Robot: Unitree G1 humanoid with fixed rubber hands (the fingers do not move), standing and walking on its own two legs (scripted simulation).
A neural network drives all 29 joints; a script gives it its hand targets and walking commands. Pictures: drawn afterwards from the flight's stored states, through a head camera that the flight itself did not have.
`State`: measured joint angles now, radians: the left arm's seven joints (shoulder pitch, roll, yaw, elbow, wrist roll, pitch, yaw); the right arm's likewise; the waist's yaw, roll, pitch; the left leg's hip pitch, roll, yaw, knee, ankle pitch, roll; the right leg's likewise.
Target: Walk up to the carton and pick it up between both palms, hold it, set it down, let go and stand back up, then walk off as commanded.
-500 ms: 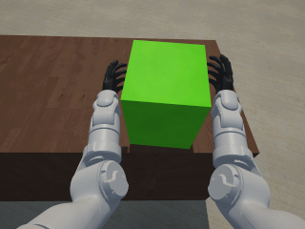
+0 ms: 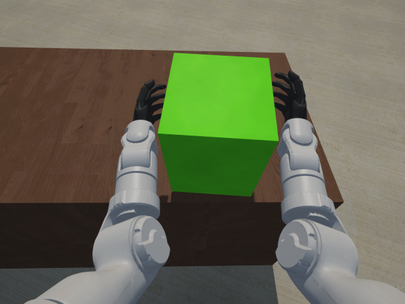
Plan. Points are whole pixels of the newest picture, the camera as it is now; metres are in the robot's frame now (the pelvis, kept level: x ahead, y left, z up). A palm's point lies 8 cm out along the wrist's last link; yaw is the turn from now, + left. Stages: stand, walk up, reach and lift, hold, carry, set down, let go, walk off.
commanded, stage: reach and lift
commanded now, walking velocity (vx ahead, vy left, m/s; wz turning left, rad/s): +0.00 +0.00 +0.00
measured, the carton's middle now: (215, 130) +0.46 +0.00 +0.05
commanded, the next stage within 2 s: none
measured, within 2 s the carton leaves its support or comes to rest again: neither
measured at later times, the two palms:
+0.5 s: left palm (133, 128) +0.39 +0.17 +0.12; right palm (286, 119) +0.41 -0.12 +0.15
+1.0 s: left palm (121, 135) +0.34 +0.17 +0.16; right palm (300, 120) +0.36 -0.12 +0.20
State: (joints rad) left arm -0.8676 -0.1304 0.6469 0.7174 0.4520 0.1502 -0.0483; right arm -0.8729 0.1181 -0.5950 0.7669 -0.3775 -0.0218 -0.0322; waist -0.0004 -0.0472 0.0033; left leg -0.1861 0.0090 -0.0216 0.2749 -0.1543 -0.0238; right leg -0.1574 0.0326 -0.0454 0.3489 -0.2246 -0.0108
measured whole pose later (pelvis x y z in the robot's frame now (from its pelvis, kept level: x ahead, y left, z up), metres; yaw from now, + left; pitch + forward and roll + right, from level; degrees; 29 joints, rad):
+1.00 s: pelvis -0.06 +0.00 +0.00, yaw +0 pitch -1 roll +1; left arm -0.86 -0.02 0.52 0.77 0.39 0.32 -0.01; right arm -0.99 0.05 -0.48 1.02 -0.30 0.04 -0.12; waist 0.00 -0.05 -0.07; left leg -0.18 0.01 -0.02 0.27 -0.08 -0.02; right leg -0.15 0.03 -0.05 0.35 -0.19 -0.01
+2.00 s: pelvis -0.06 +0.00 +0.00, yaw +0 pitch -4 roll +0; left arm -0.93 0.06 0.42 0.57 0.34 0.63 -0.05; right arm -1.06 0.02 -0.28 0.91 -0.05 0.25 -0.20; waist -0.01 -0.06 -0.07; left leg -0.13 0.01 -0.02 0.28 -0.09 -0.02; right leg -0.09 0.03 -0.05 0.33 -0.18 -0.01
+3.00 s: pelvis -0.06 +0.01 +0.00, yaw +0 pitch -4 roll +0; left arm -0.94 0.08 0.37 0.44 0.31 0.81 -0.06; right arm -1.14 -0.06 -0.15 0.84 0.15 0.44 -0.26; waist -0.04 -0.06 -0.13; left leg -0.12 0.01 -0.02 0.28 -0.08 -0.02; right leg -0.08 0.03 -0.05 0.32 -0.18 -0.01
